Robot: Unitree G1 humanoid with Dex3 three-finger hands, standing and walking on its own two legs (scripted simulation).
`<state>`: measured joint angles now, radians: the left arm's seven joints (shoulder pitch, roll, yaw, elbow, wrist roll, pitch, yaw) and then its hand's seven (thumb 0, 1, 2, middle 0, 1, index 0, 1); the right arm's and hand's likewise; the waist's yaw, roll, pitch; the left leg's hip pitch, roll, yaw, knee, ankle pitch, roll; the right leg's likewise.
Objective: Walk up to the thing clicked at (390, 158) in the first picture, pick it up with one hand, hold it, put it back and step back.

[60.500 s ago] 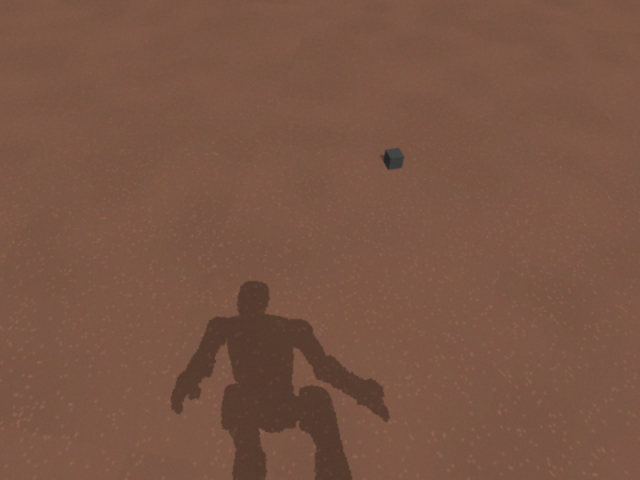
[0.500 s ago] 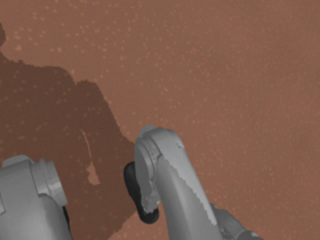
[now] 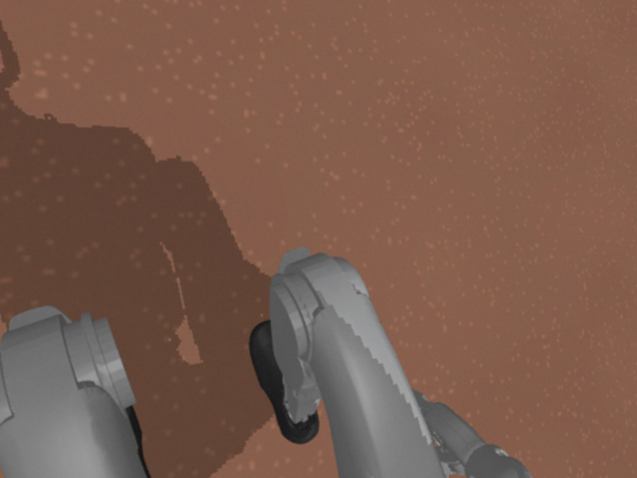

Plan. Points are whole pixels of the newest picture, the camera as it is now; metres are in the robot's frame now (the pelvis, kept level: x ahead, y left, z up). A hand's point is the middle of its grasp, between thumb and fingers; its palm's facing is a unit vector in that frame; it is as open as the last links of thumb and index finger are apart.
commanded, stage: open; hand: left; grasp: from above
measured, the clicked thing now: out of the picture +0.42 +0.36 -0.27
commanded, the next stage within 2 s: withdraw in 0.16 s
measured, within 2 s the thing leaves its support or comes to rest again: neither
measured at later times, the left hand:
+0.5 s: hand out of the picture +0.43 +0.36 -0.21, palm faces -0.34 -0.17 -0.93, open 14.3 cm
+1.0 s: hand out of the picture +0.38 +0.37 -0.10, palm faces -0.52 -0.16 -0.84, open 14.1 cm
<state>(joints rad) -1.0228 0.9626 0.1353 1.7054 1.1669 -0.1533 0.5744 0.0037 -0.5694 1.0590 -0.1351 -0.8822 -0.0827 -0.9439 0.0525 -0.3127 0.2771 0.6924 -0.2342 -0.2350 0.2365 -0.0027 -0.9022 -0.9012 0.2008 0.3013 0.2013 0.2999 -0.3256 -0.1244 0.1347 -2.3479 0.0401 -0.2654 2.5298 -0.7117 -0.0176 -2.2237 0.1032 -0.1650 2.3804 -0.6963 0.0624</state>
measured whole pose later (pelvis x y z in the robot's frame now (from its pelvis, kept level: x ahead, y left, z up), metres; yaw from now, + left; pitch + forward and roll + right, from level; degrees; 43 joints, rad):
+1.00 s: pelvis -0.02 -0.01 +0.05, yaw +6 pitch +32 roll -9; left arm -0.91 0.81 0.01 1.30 1.16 -0.25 0.15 0.00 -0.53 1.01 -0.08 -1.00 -0.08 -1.01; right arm 0.12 -0.32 0.12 0.65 -0.10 -0.01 0.11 0.00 -0.91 -0.90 0.20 0.30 0.20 0.30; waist -0.20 -0.04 -0.04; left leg -2.24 0.02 -0.17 2.30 -0.63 -0.01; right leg -2.13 0.05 -0.10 2.22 -0.66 0.04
